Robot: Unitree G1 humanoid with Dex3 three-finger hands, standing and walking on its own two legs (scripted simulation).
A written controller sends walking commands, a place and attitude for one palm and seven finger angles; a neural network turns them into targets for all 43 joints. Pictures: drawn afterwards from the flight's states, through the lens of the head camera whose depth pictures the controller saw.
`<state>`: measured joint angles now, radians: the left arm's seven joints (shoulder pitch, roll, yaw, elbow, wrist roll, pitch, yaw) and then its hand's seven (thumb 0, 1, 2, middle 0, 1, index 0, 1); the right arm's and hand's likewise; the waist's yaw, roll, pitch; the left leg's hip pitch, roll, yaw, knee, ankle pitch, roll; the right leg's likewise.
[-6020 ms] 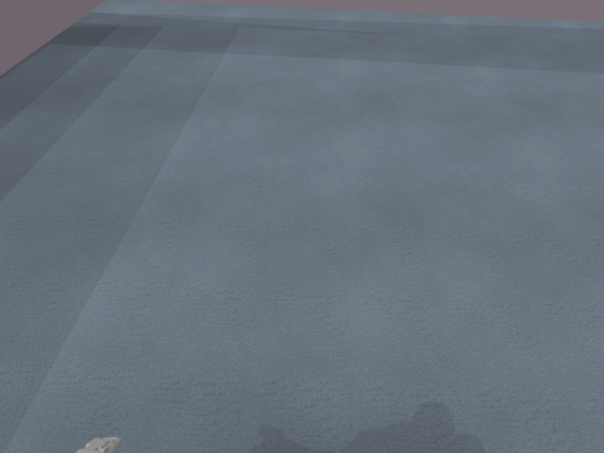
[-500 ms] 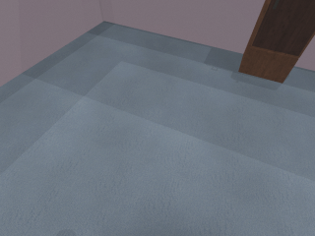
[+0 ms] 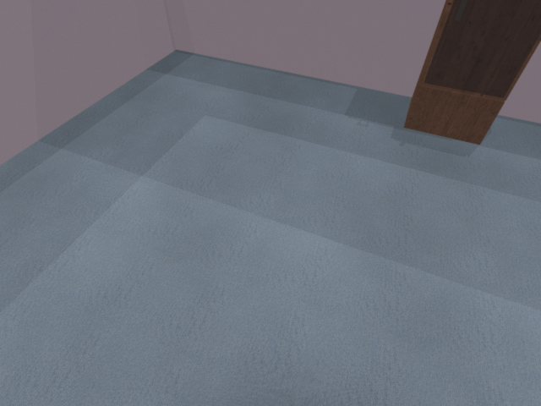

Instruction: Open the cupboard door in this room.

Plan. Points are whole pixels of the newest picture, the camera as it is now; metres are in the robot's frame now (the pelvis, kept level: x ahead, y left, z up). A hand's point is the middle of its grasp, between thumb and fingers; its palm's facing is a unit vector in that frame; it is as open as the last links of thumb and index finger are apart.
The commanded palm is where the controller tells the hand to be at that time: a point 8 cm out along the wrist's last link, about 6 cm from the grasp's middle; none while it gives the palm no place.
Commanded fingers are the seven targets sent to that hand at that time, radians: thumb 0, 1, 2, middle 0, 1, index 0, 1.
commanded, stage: turn or walk to find it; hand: left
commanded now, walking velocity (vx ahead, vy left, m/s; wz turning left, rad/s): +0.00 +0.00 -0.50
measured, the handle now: (463, 3) +1.84 -0.84 -0.02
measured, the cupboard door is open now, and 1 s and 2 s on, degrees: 0 0 0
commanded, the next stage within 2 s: stand and wait in 0.20 s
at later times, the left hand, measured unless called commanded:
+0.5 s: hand out of the picture -0.01 +0.17 -0.18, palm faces +0.02 -0.98 -0.18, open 7.4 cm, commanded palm none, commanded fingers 0.00 0.90 0.90 -0.20 -0.30 -0.20 -0.30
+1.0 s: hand out of the picture +0.06 +0.20 -0.17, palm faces -0.05 -0.97 -0.23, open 7.4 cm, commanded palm none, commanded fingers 0.00 0.90 0.90 -0.20 -0.30 -0.20 -0.30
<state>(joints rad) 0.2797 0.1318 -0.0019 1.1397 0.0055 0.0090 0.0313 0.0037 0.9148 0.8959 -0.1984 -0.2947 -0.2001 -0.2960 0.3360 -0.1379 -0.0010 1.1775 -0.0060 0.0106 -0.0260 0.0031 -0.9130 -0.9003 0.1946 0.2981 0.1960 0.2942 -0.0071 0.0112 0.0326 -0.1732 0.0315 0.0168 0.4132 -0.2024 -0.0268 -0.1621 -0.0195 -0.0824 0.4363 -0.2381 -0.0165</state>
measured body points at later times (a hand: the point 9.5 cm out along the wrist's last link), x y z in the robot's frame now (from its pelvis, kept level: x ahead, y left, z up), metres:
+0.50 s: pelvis +0.00 +0.01 +0.00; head +0.00 +0.00 +0.45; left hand -0.01 +0.22 -0.16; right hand -0.01 -0.20 -0.17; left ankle +0.01 +0.14 -0.74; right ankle +0.00 -0.10 -0.74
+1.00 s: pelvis +0.00 +0.01 +0.00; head +0.01 +0.01 +0.45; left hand +0.06 +0.26 -0.15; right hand +0.00 -0.23 -0.16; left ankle +0.01 +0.14 -0.74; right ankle +0.00 -0.10 -0.74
